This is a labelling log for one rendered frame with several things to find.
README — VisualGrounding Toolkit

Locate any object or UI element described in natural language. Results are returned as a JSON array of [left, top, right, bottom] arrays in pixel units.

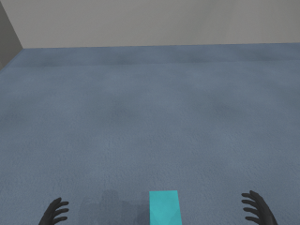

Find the carton
[[149, 190, 182, 225]]

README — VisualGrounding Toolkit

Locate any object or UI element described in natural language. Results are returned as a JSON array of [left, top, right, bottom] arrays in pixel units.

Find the robot right hand
[[241, 190, 278, 225]]

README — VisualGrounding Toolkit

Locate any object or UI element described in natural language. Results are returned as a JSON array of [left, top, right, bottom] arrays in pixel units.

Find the robot left hand
[[38, 197, 69, 225]]

